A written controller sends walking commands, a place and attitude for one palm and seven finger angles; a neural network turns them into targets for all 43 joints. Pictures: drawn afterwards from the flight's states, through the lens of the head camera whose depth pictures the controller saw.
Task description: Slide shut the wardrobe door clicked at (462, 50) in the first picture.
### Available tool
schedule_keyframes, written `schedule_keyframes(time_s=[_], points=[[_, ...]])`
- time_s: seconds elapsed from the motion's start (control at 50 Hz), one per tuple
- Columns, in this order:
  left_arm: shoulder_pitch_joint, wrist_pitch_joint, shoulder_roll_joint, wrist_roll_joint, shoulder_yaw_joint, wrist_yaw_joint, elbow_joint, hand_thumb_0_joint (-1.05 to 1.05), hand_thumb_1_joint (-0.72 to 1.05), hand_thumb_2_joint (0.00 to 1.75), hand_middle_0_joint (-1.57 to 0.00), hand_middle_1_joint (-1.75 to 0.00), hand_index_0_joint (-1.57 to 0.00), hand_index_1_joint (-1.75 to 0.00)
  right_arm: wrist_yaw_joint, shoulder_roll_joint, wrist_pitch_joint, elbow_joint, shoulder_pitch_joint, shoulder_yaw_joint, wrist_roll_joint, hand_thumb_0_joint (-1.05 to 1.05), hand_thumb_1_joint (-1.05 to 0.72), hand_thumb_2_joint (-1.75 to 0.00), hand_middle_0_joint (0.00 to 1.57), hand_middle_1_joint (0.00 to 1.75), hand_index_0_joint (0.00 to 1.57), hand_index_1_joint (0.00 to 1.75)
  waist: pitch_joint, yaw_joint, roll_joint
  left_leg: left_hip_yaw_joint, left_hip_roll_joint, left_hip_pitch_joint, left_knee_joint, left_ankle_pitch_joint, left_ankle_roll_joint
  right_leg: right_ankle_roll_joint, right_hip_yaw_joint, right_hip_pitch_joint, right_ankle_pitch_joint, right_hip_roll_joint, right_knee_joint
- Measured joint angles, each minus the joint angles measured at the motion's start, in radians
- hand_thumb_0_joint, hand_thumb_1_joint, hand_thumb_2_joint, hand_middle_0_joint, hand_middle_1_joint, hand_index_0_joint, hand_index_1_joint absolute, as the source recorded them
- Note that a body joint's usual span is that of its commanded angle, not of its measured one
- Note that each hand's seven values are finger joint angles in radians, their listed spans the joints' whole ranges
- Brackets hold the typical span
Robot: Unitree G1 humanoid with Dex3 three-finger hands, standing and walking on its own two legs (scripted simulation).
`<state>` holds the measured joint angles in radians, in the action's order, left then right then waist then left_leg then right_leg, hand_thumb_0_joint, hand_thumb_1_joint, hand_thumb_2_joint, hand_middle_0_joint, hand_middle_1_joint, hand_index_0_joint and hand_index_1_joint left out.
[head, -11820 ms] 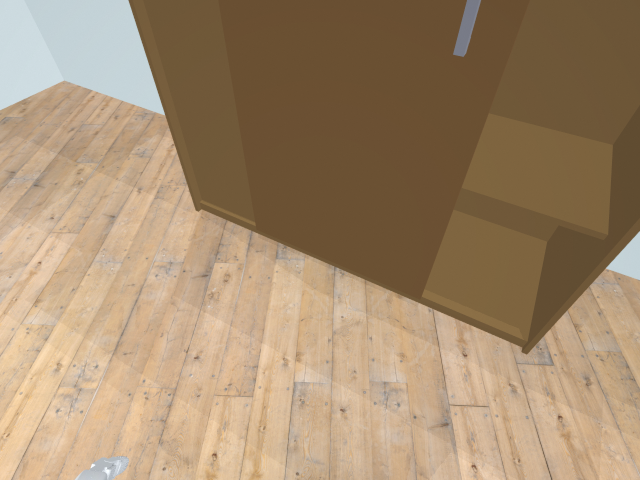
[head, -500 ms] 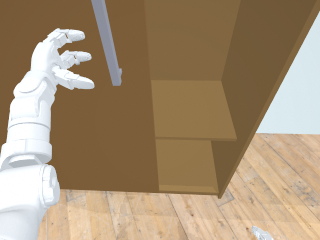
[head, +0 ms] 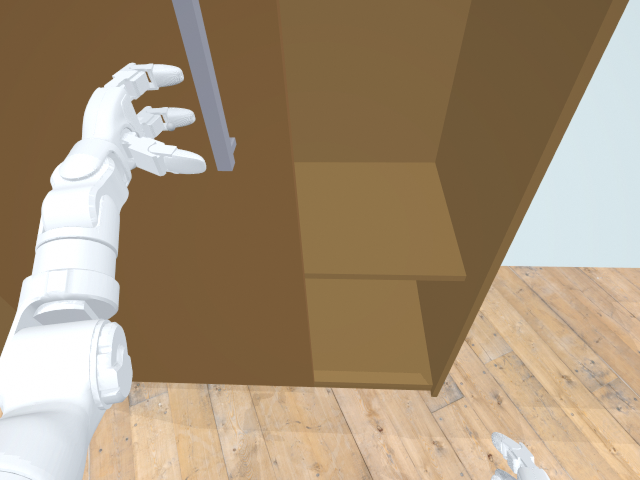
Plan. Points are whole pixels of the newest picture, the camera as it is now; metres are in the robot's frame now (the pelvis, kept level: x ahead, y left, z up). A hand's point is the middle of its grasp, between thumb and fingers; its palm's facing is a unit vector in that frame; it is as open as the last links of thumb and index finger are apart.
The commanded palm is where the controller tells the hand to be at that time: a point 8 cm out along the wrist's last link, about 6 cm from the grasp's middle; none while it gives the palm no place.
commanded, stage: feel for the door with the fingertips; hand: left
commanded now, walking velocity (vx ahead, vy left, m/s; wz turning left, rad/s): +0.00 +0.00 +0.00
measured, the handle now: (211, 81) +0.52 +0.14 +0.27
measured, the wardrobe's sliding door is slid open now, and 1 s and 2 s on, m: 0.37 0.37 0.37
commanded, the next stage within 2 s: slide the fingers in behind the handle in 0.26 s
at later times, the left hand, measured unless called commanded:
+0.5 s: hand (176, 115) +0.47 +0.18 +0.25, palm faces -0.01 -1.00 +0.00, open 13.9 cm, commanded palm +0.45 +0.23 +0.25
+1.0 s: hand (191, 119) +0.46 +0.16 +0.25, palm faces -0.02 -1.00 -0.01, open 14.0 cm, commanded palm +0.44 +0.21 +0.25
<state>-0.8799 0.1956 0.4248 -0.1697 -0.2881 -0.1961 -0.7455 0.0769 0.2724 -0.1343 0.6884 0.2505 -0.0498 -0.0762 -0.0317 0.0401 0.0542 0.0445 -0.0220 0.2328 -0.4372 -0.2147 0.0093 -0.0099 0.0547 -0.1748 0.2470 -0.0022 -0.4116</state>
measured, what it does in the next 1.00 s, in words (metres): stands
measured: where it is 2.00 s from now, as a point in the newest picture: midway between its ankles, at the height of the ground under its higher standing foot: outside the picture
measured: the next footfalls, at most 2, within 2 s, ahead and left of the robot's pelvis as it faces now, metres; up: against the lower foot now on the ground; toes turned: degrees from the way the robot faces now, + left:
none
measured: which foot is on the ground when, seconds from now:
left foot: down 0.00-1.00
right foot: down 0.00-1.00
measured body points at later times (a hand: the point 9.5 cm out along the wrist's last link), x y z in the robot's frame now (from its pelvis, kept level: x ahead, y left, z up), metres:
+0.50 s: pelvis +0.01 +0.01 +0.00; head +0.02 +0.00 +0.45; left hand +0.47 +0.24 +0.25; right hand +0.07 -0.26 -0.12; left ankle +0.01 +0.11 -0.74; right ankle -0.02 -0.11 -0.74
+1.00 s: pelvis +0.00 +0.01 +0.00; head +0.00 +0.00 +0.45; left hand +0.45 +0.21 +0.25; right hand +0.13 -0.24 -0.10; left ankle +0.01 +0.11 -0.74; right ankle -0.02 -0.11 -0.74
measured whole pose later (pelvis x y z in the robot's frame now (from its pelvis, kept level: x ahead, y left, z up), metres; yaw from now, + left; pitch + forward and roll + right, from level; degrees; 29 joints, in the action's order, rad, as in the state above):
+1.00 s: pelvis +0.00 +0.01 +0.00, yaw +0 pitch +1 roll +0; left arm -0.94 0.18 0.35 -0.17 -0.24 -0.14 -0.76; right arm 0.07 0.27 -0.15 0.71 0.25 -0.04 -0.06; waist -0.03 0.04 0.05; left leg 0.05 0.00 0.25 -0.45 -0.22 0.03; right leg 0.01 0.05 -0.19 0.25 -0.02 -0.42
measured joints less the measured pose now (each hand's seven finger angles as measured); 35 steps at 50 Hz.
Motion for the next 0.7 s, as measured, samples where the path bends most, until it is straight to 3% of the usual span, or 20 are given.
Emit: schedule_keyframes(time_s=[0.22,0.38,0.54,0.7], points=[[-0.086,-0.062,0.020,-0.004,0.000,-0.032,-0.123,-0.01,-0.50,0.30,-0.30,-1.20,-0.30,-1.20,0.001,0.024,-0.020,0.041,0.055,0.017,0.004,0.01,-0.90,-0.90,0.20,0.30,0.21,0.30,0.002,0.014,-0.002,0.000,0.004,0.029,-0.010,-0.006,0.005,0.005,0.000,-0.026,0.002,-0.004,-0.003],[-0.065,-0.081,0.030,0.017,-0.034,-0.030,-0.113,-0.01,-0.50,0.30,-0.35,-1.24,-0.31,-1.20,-0.005,0.023,-0.016,0.040,0.097,0.028,0.010,0.01,-0.90,-0.90,0.20,0.30,0.20,0.30,-0.001,0.030,-0.006,0.019,0.003,0.026,-0.005,-0.014,0.010,0.011,-0.019,-0.029,0.002,-0.004,0.004],[-0.029,-0.064,0.027,0.017,-0.044,-0.019,-0.060,-0.01,-0.50,0.30,-0.35,-1.23,-0.32,-1.21,-0.010,0.017,-0.008,0.029,0.100,0.029,0.010,0.01,-0.90,-0.90,0.20,0.30,0.20,0.30,-0.006,0.031,-0.005,0.027,0.005,0.020,-0.005,-0.019,0.015,0.016,-0.028,-0.023,0.000,-0.006,0.009],[0.009,-0.035,-0.002,0.003,-0.021,-0.007,0.018,-0.01,-0.50,0.30,-0.31,-1.21,-0.31,-1.20,-0.013,0.008,-0.008,0.015,0.069,0.025,0.009,0.01,-0.90,-0.90,0.20,0.30,0.21,0.30,-0.010,0.013,-0.004,0.024,0.011,0.011,-0.007,-0.020,0.018,0.020,-0.025,-0.012,0.003,-0.012,0.007]])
